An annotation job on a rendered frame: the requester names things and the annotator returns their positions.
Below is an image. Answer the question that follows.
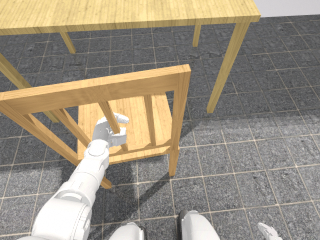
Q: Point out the robot right hand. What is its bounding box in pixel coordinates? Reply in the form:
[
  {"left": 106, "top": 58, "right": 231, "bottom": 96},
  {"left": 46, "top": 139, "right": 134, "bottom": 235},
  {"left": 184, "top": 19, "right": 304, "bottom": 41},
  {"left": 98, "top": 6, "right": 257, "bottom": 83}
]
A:
[{"left": 257, "top": 222, "right": 283, "bottom": 240}]

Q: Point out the table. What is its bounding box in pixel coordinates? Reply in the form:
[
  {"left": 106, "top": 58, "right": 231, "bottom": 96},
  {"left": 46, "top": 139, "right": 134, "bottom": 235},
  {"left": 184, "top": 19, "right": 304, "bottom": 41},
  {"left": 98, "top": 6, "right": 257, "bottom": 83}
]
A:
[{"left": 0, "top": 0, "right": 261, "bottom": 123}]

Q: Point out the left robot foot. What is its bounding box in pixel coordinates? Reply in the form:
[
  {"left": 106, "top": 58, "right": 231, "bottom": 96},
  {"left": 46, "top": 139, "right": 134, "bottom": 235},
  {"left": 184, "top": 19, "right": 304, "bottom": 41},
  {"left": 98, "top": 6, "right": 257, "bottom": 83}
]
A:
[{"left": 138, "top": 226, "right": 148, "bottom": 240}]

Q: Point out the left robot upper arm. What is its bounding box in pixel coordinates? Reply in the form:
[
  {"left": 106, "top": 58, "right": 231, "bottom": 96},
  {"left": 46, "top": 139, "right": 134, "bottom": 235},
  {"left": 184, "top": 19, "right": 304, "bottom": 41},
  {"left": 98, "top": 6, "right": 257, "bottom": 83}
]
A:
[{"left": 17, "top": 198, "right": 92, "bottom": 240}]

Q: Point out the left robot forearm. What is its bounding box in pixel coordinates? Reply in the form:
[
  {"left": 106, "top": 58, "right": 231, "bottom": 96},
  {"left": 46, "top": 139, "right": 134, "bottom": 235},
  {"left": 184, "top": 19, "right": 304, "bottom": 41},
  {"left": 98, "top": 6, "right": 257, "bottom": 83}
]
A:
[{"left": 31, "top": 139, "right": 109, "bottom": 236}]

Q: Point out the chair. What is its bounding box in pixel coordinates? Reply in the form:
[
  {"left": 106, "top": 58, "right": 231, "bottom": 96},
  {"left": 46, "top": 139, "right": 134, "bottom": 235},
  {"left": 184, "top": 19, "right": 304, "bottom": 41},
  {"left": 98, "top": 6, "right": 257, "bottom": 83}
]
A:
[{"left": 0, "top": 64, "right": 191, "bottom": 189}]

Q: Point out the robot left shin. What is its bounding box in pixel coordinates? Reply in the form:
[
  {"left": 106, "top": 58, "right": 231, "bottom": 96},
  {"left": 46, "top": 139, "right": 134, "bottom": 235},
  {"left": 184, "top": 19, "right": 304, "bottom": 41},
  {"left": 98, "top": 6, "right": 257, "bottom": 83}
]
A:
[{"left": 126, "top": 222, "right": 139, "bottom": 228}]

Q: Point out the robot left hand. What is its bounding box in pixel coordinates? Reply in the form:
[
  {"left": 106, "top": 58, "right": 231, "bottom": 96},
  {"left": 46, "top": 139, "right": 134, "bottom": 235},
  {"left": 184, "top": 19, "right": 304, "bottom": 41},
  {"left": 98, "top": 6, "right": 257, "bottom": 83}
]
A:
[{"left": 92, "top": 112, "right": 129, "bottom": 148}]

